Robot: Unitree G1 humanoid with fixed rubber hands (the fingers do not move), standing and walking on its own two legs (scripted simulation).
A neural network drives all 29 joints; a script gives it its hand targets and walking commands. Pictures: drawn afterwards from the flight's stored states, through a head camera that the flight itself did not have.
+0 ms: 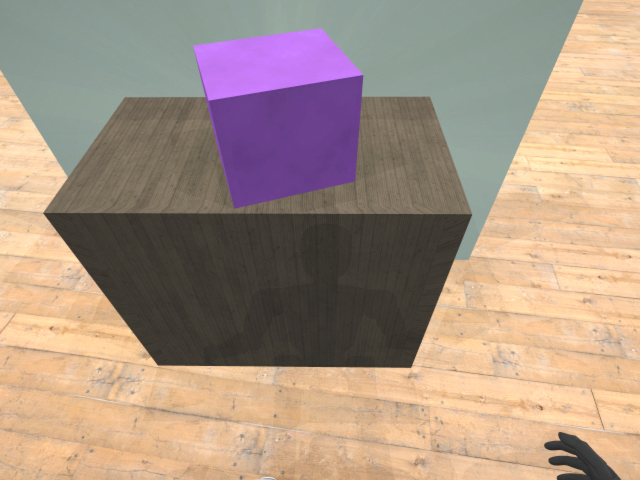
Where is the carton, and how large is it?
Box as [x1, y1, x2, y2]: [193, 28, 362, 208]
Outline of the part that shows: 320,28 193,46 217,146 234,208 354,181 362,74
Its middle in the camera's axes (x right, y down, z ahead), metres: -0.08 -0.25 +0.77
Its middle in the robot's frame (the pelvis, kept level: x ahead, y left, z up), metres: +0.76 +0.10 +0.07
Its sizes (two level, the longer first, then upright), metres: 0.257 0.221 0.228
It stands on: a pedestal, 0.70 m high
